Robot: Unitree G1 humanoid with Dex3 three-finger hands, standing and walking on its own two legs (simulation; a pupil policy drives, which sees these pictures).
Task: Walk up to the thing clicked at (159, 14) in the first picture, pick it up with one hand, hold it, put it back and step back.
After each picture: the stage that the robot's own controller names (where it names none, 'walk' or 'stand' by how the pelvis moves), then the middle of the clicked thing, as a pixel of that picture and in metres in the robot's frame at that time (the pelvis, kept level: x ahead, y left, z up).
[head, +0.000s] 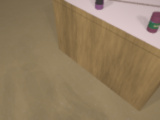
stand; (154, 22) +0.86 -0.43 -0.05
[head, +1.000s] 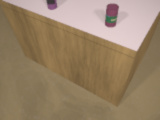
walk; (111, 15) +0.82 -0.10 -0.02
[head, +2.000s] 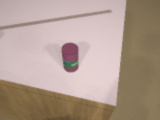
stand; (70, 58) +0.48 +0.08 -0.01
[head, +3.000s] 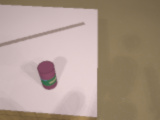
stand; (48, 75) +0.43 +0.16 -0.04
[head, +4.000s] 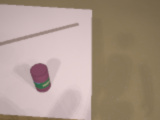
stand; (41, 78) +0.41 +0.19 -0.04
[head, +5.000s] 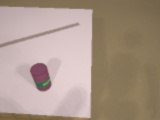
stand; (41, 77) +0.43 +0.19 -0.05
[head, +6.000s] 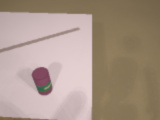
stand; (42, 81) +0.42 +0.19 -0.05
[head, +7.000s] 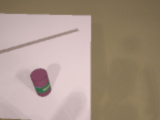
stand; (41, 83) +0.42 +0.19 -0.05
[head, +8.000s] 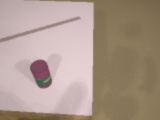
rise first; (41, 74) +0.42 +0.19 -0.05
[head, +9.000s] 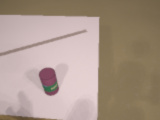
rise first; (49, 82) +0.42 +0.18 -0.05
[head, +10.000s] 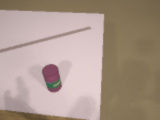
go down; (52, 78) +0.42 +0.17 -0.04
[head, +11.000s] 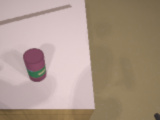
go down; (35, 65) +0.42 +0.16 +0.01
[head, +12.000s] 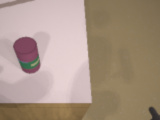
close in; (28, 56) +0.43 +0.17 +0.03
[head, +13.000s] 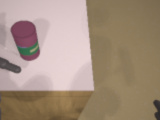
close in; (27, 42) +0.46 +0.16 +0.07
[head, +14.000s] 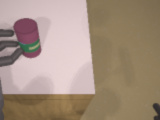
lift; (28, 39) +0.47 +0.16 +0.06
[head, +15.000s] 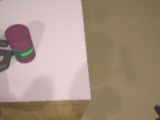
lift; (21, 45) +0.46 +0.17 +0.06
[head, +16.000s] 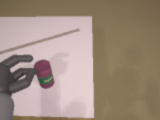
rise first; (44, 74) +0.46 +0.18 -0.01
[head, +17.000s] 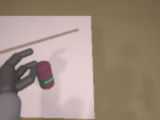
stand; (44, 75) +0.45 +0.18 -0.02
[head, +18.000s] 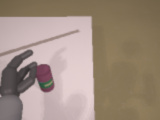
stand; (45, 78) +0.44 +0.18 -0.03
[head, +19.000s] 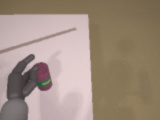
stand; (42, 77) +0.45 +0.18 -0.03
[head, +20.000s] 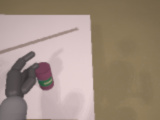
stand; (44, 76) +0.45 +0.18 -0.03
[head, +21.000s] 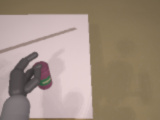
stand; (42, 75) +0.45 +0.18 -0.03
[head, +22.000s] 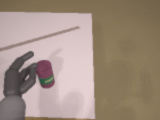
stand; (45, 74) +0.45 +0.17 -0.03
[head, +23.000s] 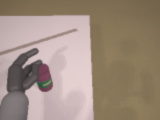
stand; (43, 78) +0.44 +0.18 -0.03
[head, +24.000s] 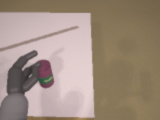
stand; (44, 74) +0.45 +0.17 -0.03
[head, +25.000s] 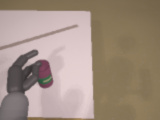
stand; (43, 74) +0.45 +0.18 -0.03
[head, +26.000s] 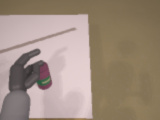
stand; (42, 75) +0.45 +0.18 -0.03
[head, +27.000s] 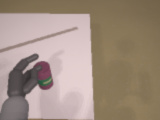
stand; (43, 76) +0.45 +0.17 -0.03
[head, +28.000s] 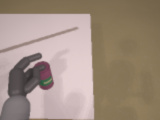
stand; (44, 76) +0.45 +0.18 -0.03
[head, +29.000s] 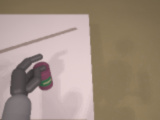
stand; (43, 76) +0.45 +0.18 -0.03
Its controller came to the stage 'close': yes
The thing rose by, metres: 0.00
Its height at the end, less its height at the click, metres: +0.00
